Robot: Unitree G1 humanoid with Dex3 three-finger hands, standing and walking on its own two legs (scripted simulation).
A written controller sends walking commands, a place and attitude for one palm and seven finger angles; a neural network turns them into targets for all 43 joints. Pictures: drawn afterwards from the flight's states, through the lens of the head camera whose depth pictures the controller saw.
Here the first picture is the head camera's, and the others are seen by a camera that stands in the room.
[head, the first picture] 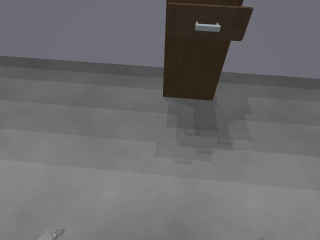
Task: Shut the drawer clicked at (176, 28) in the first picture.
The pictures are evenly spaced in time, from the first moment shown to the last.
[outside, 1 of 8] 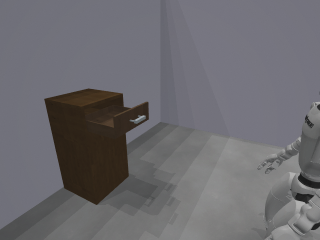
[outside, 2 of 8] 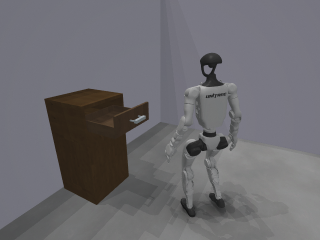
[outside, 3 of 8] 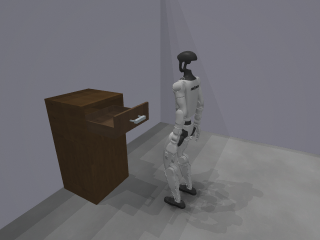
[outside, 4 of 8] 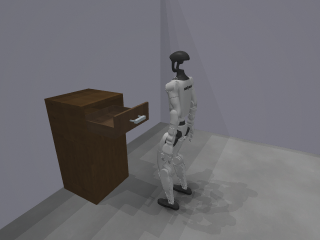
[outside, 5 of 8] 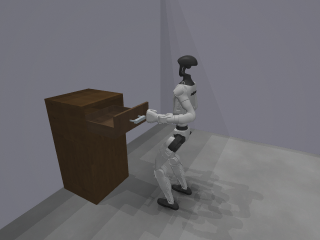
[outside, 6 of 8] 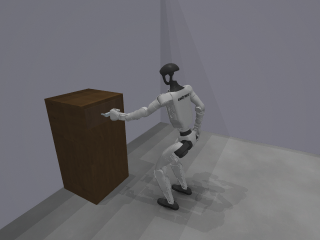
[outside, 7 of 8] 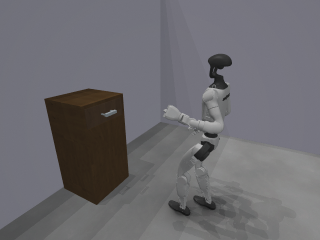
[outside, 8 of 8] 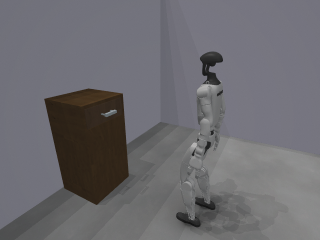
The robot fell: no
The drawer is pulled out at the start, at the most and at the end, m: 0.30 0.30 0.00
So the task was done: yes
